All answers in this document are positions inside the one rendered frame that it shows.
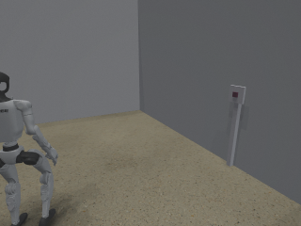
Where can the panel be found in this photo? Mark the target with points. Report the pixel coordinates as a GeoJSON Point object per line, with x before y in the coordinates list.
{"type": "Point", "coordinates": [238, 102]}

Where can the robot left foot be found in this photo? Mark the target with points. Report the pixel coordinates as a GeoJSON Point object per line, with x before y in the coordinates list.
{"type": "Point", "coordinates": [22, 218]}

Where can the robot right hand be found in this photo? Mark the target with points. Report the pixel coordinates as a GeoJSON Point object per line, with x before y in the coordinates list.
{"type": "Point", "coordinates": [52, 155]}

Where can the robot right upper arm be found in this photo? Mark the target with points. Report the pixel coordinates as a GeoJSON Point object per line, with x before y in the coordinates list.
{"type": "Point", "coordinates": [26, 108]}

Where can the right robot forearm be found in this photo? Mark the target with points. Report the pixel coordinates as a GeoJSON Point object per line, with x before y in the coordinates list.
{"type": "Point", "coordinates": [41, 140]}

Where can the left robot thigh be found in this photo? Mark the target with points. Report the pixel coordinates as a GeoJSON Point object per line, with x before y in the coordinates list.
{"type": "Point", "coordinates": [9, 172]}

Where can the button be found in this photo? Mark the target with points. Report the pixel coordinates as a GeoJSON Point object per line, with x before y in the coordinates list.
{"type": "Point", "coordinates": [235, 94]}

